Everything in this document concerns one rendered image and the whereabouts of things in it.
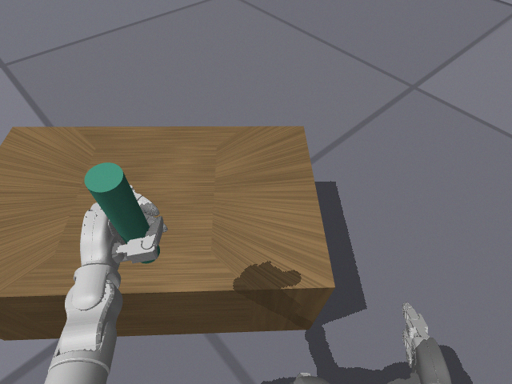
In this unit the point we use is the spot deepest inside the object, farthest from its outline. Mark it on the right robot hand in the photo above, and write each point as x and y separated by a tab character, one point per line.
422	352

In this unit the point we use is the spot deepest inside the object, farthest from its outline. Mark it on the can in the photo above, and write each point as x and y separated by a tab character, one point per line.
111	190

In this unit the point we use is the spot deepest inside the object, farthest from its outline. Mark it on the left robot arm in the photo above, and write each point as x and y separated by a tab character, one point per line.
86	347

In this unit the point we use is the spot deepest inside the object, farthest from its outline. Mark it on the left robot hand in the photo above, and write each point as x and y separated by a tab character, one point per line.
101	243

